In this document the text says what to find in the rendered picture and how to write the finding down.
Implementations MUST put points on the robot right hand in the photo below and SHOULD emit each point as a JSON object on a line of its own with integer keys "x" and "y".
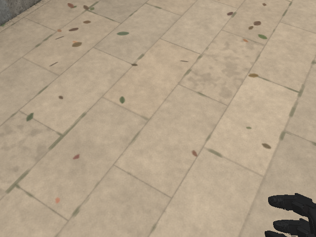
{"x": 301, "y": 205}

